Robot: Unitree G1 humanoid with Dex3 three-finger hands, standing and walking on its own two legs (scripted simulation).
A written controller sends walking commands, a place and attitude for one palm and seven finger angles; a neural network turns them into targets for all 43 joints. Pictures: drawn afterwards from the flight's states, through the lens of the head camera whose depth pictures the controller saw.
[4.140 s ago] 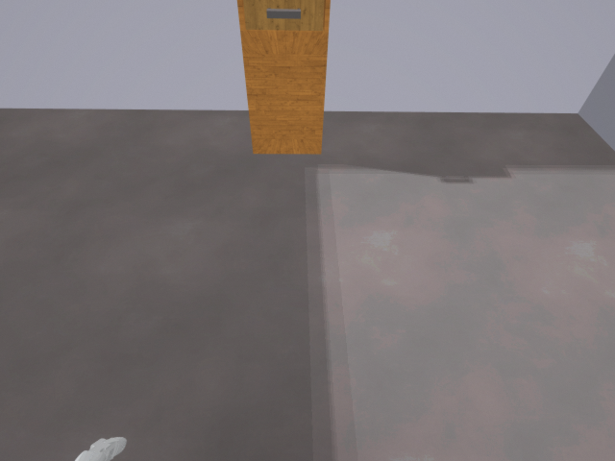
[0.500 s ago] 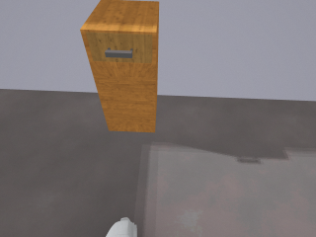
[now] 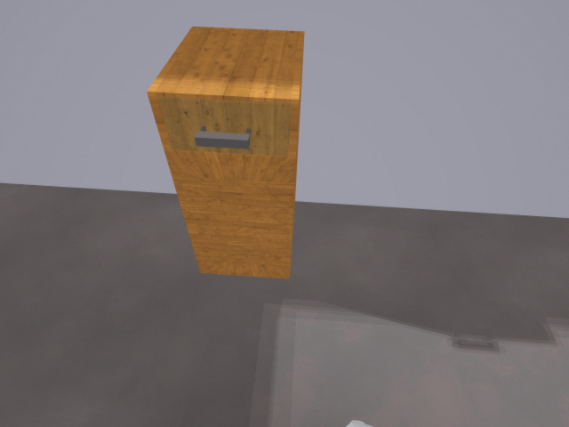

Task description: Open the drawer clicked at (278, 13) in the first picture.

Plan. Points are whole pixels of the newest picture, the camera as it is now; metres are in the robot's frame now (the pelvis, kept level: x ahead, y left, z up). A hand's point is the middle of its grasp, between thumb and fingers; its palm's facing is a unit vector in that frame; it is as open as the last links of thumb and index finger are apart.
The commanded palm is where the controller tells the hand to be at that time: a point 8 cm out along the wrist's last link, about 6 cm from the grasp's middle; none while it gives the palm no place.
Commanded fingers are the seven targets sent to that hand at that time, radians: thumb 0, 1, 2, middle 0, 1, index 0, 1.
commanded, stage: take the last steps up to it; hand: left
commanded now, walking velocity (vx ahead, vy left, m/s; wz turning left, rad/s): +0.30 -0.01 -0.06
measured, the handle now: (224, 135) +0.80 +0.20 -0.05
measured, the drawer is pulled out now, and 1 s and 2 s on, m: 0.00 0.00 0.00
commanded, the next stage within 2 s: come to a stop and stand still in 0.54 s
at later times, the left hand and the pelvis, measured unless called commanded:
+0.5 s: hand out of the picture +0.10 +0.12 -0.17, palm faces +0.10 -0.98 -0.16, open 7.3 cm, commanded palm none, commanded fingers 0.00 0.90 0.90 -0.20 -0.30 -0.20 -0.30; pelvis +0.16 -0.04 +0.00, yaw +1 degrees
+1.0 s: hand (207, 332) +0.32 +0.16 -0.17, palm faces +0.02 -0.96 -0.27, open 7.4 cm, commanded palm none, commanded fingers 0.00 0.90 0.90 -0.20 -0.30 -0.20 -0.30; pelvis +0.25 -0.04 -0.01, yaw -2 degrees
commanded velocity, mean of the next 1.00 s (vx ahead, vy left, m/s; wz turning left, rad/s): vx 0.06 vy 0.00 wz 0.00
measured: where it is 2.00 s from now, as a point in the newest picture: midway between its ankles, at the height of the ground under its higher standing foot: outside the picture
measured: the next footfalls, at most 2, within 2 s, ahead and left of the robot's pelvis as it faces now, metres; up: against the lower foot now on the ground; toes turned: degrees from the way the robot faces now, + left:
right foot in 0.12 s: +0.14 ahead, -0.15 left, +0.00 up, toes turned -9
left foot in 0.60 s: +0.30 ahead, +0.10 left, +0.00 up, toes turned +8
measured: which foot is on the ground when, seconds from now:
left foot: down 0.00-0.12, up 0.14-0.58, down 0.60-1.00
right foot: up 0.00-0.10, down 0.12-0.60, up 0.62-1.00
